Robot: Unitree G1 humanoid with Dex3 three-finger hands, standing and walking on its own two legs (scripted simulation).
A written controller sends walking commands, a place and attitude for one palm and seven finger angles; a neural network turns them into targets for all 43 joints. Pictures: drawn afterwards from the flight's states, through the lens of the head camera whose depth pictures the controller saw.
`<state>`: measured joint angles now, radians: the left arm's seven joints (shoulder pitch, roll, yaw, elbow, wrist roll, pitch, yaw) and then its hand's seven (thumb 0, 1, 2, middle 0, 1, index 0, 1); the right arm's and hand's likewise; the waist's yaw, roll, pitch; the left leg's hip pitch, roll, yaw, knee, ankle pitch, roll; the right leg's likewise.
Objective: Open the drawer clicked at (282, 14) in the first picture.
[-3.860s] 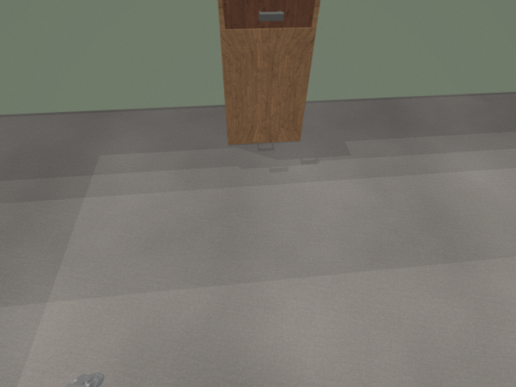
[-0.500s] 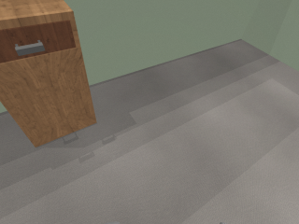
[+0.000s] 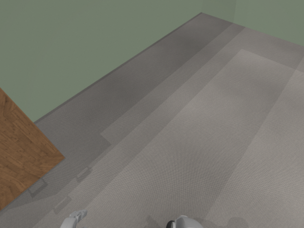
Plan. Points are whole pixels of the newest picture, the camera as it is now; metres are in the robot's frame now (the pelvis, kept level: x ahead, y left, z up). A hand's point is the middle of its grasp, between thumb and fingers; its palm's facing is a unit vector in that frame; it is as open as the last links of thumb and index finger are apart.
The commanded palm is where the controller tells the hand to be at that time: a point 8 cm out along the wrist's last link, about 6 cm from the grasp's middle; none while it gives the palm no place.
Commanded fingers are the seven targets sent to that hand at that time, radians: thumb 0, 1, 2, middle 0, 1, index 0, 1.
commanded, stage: turn to face it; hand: left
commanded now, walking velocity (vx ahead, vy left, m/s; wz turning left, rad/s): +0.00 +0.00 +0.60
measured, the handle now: out of the picture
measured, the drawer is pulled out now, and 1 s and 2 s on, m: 0.00 0.00 0.00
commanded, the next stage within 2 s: take the last steps up to it in 1.34 s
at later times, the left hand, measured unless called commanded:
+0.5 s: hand out of the picture +0.10 +0.23 -0.17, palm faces +0.31 -0.93 -0.19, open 7.3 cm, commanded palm none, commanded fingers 0.00 0.90 0.90 -0.20 -0.30 -0.20 -0.30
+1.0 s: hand out of the picture +0.08 +0.19 -0.12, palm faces +0.53 -0.79 -0.30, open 7.4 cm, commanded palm none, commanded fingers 0.00 0.90 0.90 -0.20 -0.30 -0.20 -0.30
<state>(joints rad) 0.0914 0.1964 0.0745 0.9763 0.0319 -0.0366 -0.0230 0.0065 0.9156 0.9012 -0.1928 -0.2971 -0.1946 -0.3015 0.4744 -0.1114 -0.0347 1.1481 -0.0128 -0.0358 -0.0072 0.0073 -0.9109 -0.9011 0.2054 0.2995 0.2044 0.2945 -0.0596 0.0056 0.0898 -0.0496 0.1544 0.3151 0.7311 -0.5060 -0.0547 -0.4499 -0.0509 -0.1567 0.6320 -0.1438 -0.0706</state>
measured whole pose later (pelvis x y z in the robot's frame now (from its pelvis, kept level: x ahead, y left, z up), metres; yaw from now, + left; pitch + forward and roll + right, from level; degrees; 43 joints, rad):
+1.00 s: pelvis +0.10 -0.04 +0.02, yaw +33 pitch -1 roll +1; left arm 0.18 0.18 0.03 0.86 0.02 0.02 0.02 0.01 0.91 0.90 -0.20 -0.30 -0.20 -0.30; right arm 0.18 -0.27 -0.09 0.93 -0.02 0.09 0.03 0.01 -0.91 -0.90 0.21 0.30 0.20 0.29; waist -0.02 0.06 0.06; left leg -0.51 -0.03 -0.04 1.05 -0.42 -0.04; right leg -0.26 -0.07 -0.11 0.58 -0.30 -0.01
